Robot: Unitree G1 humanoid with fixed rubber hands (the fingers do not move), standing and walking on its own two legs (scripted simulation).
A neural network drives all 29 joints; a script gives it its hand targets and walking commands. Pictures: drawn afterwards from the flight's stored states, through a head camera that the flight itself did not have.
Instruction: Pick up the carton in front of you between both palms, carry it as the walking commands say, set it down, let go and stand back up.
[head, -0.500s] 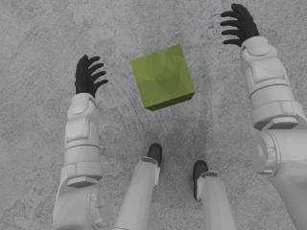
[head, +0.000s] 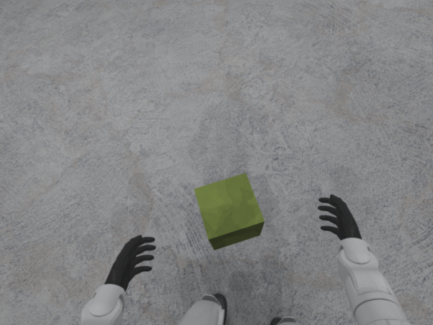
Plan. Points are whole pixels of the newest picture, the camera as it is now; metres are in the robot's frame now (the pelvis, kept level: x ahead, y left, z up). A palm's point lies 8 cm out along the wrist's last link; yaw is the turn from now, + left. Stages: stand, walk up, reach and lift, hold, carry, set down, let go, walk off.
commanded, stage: let go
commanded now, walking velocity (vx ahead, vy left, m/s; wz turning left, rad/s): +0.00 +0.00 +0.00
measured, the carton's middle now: (229, 213) +0.48 +0.08 -0.62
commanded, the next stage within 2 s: stand in 0.84 s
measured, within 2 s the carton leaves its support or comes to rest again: neither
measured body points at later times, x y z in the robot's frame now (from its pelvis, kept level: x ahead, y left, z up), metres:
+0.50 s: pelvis +0.05 -0.04 +0.03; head +0.07 -0.04 +0.47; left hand +0.22 +0.20 -0.05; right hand +0.22 -0.28 -0.05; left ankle +0.04 +0.10 -0.71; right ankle -0.02 -0.14 -0.71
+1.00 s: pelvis +0.02 -0.01 +0.02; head +0.03 +0.02 +0.47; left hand +0.18 +0.26 -0.08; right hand +0.16 -0.28 -0.06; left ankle +0.04 +0.10 -0.71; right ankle -0.02 -0.14 -0.71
